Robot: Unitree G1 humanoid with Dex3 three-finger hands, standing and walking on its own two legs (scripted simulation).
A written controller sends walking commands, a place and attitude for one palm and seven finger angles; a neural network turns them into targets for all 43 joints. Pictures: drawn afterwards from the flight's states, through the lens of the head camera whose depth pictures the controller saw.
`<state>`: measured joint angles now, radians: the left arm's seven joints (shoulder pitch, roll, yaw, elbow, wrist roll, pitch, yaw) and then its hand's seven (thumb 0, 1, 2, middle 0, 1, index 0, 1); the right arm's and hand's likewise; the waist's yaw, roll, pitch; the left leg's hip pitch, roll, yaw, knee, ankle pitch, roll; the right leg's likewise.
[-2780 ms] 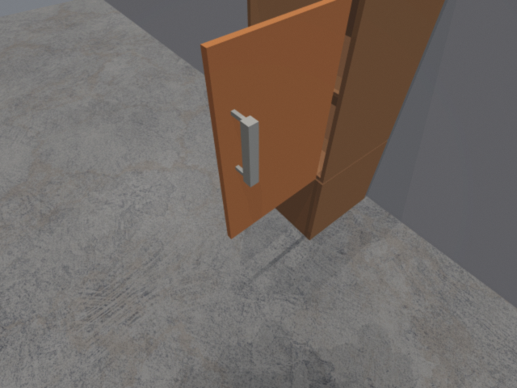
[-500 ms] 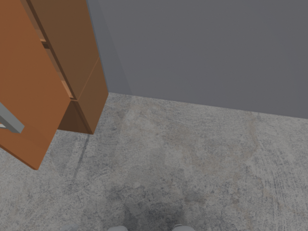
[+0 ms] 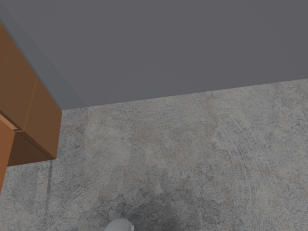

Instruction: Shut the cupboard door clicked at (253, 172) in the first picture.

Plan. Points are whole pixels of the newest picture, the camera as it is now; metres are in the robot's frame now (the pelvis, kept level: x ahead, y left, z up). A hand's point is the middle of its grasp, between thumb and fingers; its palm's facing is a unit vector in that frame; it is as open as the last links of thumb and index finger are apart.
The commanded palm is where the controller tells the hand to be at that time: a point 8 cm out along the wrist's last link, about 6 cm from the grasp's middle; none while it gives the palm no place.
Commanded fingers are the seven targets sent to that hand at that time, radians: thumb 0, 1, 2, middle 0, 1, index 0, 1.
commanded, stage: walk around to get in front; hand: left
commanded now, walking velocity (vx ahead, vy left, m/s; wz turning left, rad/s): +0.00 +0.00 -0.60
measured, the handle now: out of the picture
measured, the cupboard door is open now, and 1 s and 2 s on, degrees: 92 92 92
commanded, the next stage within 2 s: none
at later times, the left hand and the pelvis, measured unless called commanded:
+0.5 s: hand (108, 219) +0.16 +0.15 -0.16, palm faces -0.26 -0.92 -0.28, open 7.4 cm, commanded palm none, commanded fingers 0.00 0.90 0.90 -0.20 -0.30 -0.20 -0.30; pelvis +0.01 -0.03 +0.00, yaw -17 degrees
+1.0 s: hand (141, 196) +0.23 +0.05 -0.16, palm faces -0.52 -0.81 -0.28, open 7.4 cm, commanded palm none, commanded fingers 0.00 0.90 0.90 -0.20 -0.30 -0.20 -0.30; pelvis +0.03 -0.07 +0.00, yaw -34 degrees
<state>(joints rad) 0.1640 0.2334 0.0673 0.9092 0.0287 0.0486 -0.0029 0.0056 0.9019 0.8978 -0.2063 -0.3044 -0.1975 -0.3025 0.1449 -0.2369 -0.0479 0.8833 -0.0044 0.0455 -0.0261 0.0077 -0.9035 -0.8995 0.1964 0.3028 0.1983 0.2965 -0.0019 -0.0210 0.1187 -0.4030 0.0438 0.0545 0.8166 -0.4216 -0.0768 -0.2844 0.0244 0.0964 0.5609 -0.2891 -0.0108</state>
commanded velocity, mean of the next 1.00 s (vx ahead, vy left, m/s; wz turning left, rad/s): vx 0.00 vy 0.00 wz -0.60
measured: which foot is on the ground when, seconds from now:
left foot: up 0.00-0.04, down 0.06-0.32, up 0.34-0.60, down 0.62-0.86, up 0.88-1.00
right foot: down 0.00-0.06, up 0.08-0.32, down 0.34-0.62, up 0.64-0.84, down 0.86-1.00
